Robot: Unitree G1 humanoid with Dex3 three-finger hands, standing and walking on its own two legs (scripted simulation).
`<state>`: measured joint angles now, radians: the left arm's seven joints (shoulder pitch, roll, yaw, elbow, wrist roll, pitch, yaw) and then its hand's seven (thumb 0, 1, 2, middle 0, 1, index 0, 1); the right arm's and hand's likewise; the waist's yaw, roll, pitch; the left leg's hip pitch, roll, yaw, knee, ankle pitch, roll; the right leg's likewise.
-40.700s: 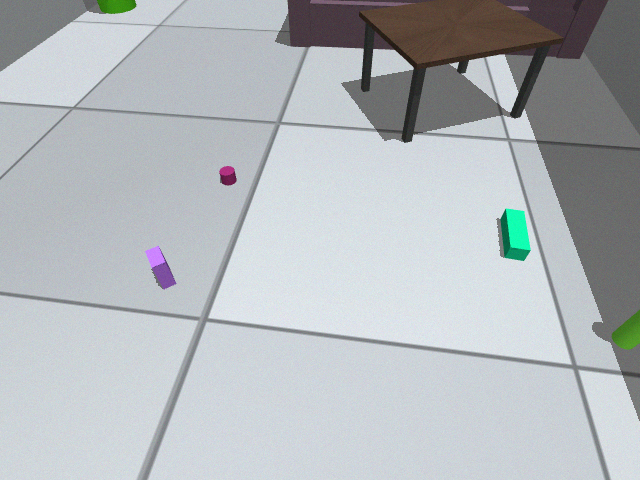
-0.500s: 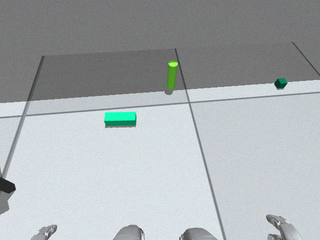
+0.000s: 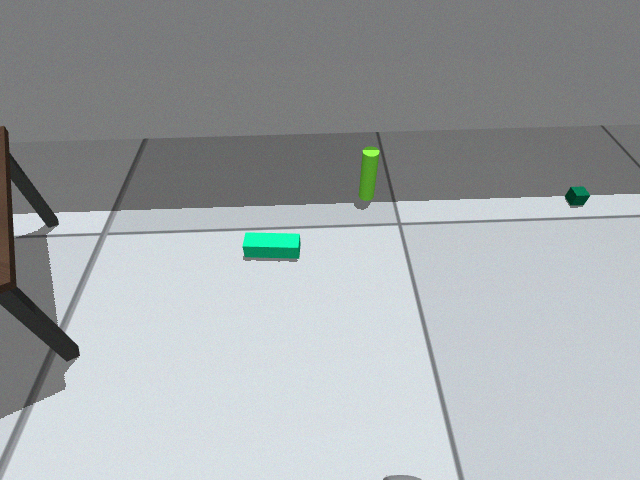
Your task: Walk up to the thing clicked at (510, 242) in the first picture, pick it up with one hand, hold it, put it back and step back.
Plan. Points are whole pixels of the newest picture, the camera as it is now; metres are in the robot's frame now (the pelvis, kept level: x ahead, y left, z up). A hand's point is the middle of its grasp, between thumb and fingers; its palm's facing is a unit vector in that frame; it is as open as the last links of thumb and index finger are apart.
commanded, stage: step back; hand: left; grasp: from above
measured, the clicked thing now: (272, 245) +1.07 +0.22 -0.73
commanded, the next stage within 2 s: stand in 0.78 s
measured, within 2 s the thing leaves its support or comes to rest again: neither
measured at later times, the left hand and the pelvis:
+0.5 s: hand out of the picture +0.06 +0.27 -0.15, palm faces +0.01 -0.94 -0.34, open 7.4 cm; pelvis +0.02 +0.01 +0.00, yaw -1 degrees
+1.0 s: hand out of the picture +0.16 +0.26 -0.14, palm faces -0.03 -0.94 -0.34, open 7.4 cm; pelvis +0.04 +0.01 +0.02, yaw -1 degrees
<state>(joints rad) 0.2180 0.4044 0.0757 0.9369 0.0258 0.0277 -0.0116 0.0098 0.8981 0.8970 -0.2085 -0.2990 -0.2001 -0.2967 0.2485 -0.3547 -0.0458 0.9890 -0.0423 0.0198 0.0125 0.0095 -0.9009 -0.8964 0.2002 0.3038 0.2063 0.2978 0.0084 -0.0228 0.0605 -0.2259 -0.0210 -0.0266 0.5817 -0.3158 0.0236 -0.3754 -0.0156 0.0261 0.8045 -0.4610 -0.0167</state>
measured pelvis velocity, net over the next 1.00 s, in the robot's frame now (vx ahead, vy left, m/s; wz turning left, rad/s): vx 0.04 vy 0.01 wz -0.02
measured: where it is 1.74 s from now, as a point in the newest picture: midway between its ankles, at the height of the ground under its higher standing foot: outside the picture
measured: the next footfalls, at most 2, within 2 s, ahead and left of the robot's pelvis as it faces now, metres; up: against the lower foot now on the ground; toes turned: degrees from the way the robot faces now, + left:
none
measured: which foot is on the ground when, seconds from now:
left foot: down 0.00-1.00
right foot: down 0.00-1.00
